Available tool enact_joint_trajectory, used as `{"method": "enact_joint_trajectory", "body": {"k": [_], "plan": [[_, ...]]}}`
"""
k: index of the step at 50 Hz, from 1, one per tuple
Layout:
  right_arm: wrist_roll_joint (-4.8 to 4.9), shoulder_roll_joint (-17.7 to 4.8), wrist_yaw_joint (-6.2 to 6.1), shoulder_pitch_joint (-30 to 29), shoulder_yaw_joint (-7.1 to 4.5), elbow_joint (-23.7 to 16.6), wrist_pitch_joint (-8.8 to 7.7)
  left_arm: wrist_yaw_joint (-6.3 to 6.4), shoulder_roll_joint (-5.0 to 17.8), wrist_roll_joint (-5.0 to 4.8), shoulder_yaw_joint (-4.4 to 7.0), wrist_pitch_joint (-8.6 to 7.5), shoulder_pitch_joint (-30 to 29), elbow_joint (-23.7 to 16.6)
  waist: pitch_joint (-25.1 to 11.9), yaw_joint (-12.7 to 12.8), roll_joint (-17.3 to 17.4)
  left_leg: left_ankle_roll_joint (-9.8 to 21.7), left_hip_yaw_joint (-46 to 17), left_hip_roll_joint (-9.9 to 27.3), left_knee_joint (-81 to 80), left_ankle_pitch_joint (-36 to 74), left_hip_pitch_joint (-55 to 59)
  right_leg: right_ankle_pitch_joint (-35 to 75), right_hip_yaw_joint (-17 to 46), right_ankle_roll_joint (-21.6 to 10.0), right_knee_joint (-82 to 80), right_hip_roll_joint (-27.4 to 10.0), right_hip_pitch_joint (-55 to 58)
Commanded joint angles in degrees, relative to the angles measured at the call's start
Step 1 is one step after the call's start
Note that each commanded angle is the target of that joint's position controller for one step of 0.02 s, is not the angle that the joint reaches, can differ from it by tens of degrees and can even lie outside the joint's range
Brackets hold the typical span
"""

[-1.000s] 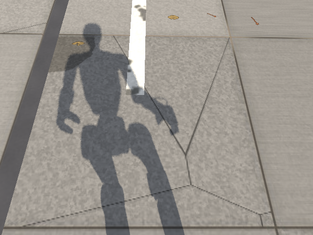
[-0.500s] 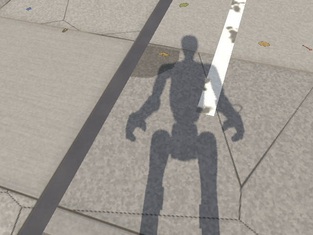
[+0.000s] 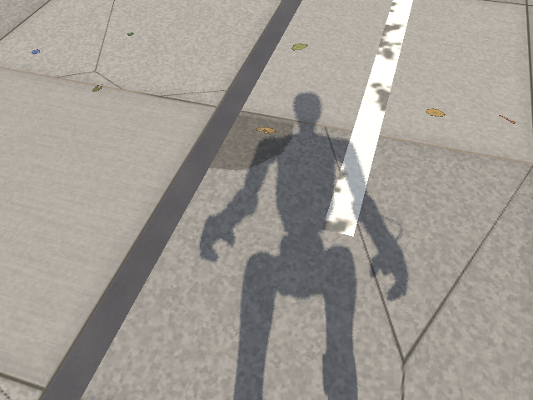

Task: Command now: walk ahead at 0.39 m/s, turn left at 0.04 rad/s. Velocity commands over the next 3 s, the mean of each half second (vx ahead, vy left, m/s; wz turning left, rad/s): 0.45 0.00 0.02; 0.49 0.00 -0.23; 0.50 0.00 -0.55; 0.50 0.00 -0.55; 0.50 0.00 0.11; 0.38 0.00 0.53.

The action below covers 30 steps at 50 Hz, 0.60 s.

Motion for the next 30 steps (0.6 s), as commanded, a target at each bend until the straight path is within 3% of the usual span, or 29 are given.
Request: {"method": "enact_joint_trajectory", "body": {"k": [1,2,3,4,5,6,8,12,16,21,24,25,26,27,28,29,30], "plan": [[-0.57,-4.93,0.33,-4.52,-0.69,-3.60,-0.93,0.54,6.58,-0.46,2.02,-0.97,9.84,0.32,1.02,7.68,3.25,7.47,-7.75,9.20,1.85,-7.43,-16.91,-0.96,1.55,-2.44,-3.94,-0.38,18.89],[-1.45,-0.28,0.52,-5.56,0.75,-5.24,-1.41,1.14,11.34,0.27,2.95,-1.17,15.14,0.75,-1.17,9.28,-8.85,2.97,-0.01,2.31,22.27,-7.93,-26.17,-10.76,18.70,-6.93,-11.89,-11.94,26.61],[-0.29,-2.30,-0.09,-6.12,0.13,-8.10,-2.40,0.36,15.81,1.03,3.96,-1.47,18.44,1.21,-3.01,9.44,-18.80,1.36,0.37,-2.26,37.72,-16.22,-37.55,-26.59,41.49,-14.60,-20.93,-20.55,29.55],[0.61,-7.28,-0.22,-5.73,-1.20,-7.41,-3.05,0.09,11.21,1.03,2.49,-1.95,14.18,0.12,0.67,7.96,-11.68,2.11,-3.55,1.78,44.59,-13.16,-41.53,-32.00,40.94,-14.58,-22.01,-20.42,26.49],[0.87,-8.05,0.07,-6.10,-1.49,-6.89,-3.36,0.09,8.63,1.04,1.68,-2.20,11.16,-0.69,3.68,6.53,-10.06,3.01,-3.08,3.82,45.42,-7.53,-42.74,-28.21,34.78,-12.62,-21.80,-17.91,23.77],[0.30,-7.06,0.08,-6.05,-1.41,-6.00,-3.46,0.07,7.61,1.35,1.30,-2.26,8.72,-1.32,4.06,5.47,-7.38,3.10,-2.36,5.36,44.39,-2.94,-41.81,-21.97,29.47,-11.23,-22.03,-15.29,21.83],[-0.61,-5.38,0.32,-6.83,-1.37,-5.59,-3.29,0.23,6.06,1.56,0.64,-2.15,7.20,-1.52,4.64,4.49,-6.39,2.35,-1.92,7.33,40.72,3.66,-38.65,-10.10,21.33,-9.80,-23.33,-11.76,18.31],[-0.93,-3.42,0.32,-9.83,-1.03,-6.26,-2.73,0.89,6.12,1.19,0.65,-2.12,9.48,-0.28,4.26,4.87,-4.33,-0.51,0.15,7.03,33.29,12.57,-39.11,6.56,12.89,-10.60,-25.08,-9.55,18.54],[-0.66,-1.02,1.00,-17.05,0.03,-8.39,-3.34,1.65,6.68,0.84,0.64,-1.43,12.00,1.26,5.52,6.89,-4.51,-1.49,2.12,5.54,19.20,21.22,-34.94,12.97,6.93,-9.72,-25.68,-7.78,17.23],[-0.06,-0.85,2.86,-24.48,0.56,-10.92,-4.19,1.98,7.53,0.26,0.99,-0.30,16.14,3.76,8.16,8.33,-3.66,0.27,2.56,3.85,10.13,22.11,-33.55,15.53,6.37,-10.00,-24.00,-11.00,22.31],[-0.16,-2.89,3.50,-23.23,0.00,-11.10,-4.51,2.31,8.76,0.10,1.62,0.47,15.56,4.25,6.15,5.69,-4.86,3.00,3.22,2.14,7.75,16.21,-29.31,29.05,6.06,-8.65,-18.67,-12.69,27.34],[-0.33,-4.31,3.30,-20.06,-0.63,-10.32,-4.43,2.45,9.62,0.22,1.93,0.72,15.12,4.17,3.28,3.73,-6.06,4.13,4.52,0.39,8.05,13.86,-24.03,39.80,5.63,-8.10,-14.31,-12.40,28.30],[-0.37,-6.40,2.83,-12.49,-1.77,-8.21,-4.30,2.55,9.72,0.42,1.91,1.18,14.05,3.98,-1.84,-0.61,-6.15,5.91,6.15,-1.43,6.97,14.18,-13.66,48.79,3.88,-6.98,-5.27,-10.62,27.22],[-0.50,-8.98,2.04,-2.46,-2.86,-5.58,-4.02,2.74,8.74,0.90,1.36,1.33,13.71,3.28,-8.95,-5.11,-5.28,8.25,3.09,1.74,8.66,15.39,3.37,44.33,2.69,-5.21,7.48,-8.31,18.66],[-2.03,-14.88,1.49,5.10,-4.09,-4.29,-3.77,2.35,2.18,1.79,-0.59,0.52,19.68,1.42,-19.62,-3.61,7.18,16.06,-20.40,17.63,9.92,10.83,28.30,17.12,0.88,-1.87,30.37,-0.46,-3.45],[-1.07,-11.51,1.75,6.26,-3.20,-3.17,-3.66,1.82,0.93,0.87,-1.32,-0.84,21.12,2.77,-25.81,-3.25,14.80,20.93,-41.54,23.90,-0.78,0.73,33.37,-19.34,7.58,-0.66,42.66,6.12,-14.43],[-0.60,-8.08,1.61,2.13,-2.02,-3.40,-3.55,1.35,7.27,-0.89,0.46,-1.95,14.89,1.07,-15.39,-3.73,9.98,17.53,-35.23,21.49,-3.42,-4.46,25.77,-17.74,9.72,-1.45,46.33,2.07,-20.59]]}}
Next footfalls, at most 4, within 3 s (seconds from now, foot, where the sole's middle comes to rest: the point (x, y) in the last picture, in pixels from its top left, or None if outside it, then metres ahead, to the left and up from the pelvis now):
0.02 right None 0.09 -0.12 -0.78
0.54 left None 0.44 0.11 -0.78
1.08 right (326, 325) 0.72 -0.15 -0.78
1.56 left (281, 231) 1.06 -0.05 -0.78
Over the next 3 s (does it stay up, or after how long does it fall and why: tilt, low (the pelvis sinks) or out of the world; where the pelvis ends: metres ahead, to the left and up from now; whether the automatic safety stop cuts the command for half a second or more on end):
stays up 1.48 -0.53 0.00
